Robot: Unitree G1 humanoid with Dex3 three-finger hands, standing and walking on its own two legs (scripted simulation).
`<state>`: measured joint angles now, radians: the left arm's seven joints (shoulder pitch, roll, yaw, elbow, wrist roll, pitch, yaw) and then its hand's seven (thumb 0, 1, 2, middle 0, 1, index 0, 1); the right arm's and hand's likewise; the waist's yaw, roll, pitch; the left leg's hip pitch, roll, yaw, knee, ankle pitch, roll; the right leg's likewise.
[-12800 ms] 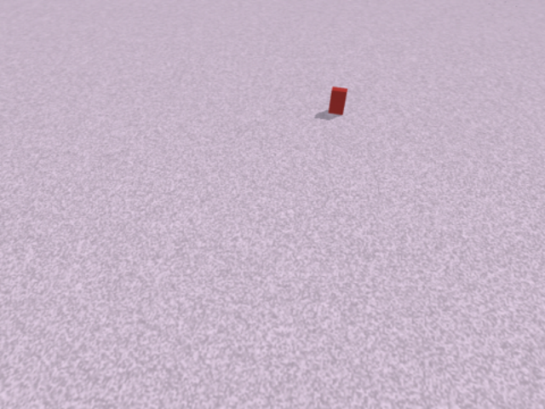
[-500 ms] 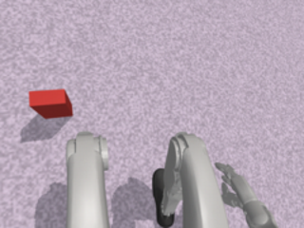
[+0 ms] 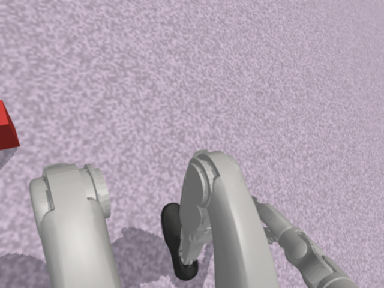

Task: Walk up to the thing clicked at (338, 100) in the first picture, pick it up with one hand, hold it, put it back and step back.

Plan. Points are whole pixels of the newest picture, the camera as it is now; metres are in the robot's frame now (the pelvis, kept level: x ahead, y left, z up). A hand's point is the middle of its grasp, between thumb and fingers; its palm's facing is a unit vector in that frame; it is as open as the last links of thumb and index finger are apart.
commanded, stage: close in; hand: left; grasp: from the side
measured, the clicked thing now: out of the picture +0.41 +0.32 -0.21
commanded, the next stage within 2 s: rest palm in 0.78 s
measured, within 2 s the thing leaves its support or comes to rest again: neither
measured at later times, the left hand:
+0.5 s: hand out of the picture +0.37 +0.33 -0.16, palm faces +0.39 -0.92 +0.06, open 17.6 cm
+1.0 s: hand out of the picture +0.38 +0.32 -0.17, palm faces +0.43 -0.90 +0.04, open 17.4 cm
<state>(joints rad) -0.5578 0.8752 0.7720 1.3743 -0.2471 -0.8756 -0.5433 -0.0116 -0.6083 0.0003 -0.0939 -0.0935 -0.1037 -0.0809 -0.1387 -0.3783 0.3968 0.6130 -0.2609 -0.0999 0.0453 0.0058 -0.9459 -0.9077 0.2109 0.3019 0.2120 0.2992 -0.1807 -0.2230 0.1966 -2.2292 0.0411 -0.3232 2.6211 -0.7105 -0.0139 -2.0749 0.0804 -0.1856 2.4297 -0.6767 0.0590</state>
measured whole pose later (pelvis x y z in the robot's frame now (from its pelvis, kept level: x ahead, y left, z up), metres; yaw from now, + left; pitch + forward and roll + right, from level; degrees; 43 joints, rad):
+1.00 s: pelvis -0.01 +0.00 -0.01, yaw -2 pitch +11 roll -17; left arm -0.53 0.75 0.58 1.35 -0.18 -1.09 -0.11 -0.01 -0.56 0.07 -0.07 -0.07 -0.08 -0.06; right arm -0.18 -0.37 0.46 0.57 -0.33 -0.01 0.14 0.00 -0.93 -0.91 0.21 0.30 0.21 0.30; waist -0.19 -0.26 0.26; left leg -2.22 0.03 -0.38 2.68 -0.71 -0.02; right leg -2.05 0.10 -0.22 2.45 -0.65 0.07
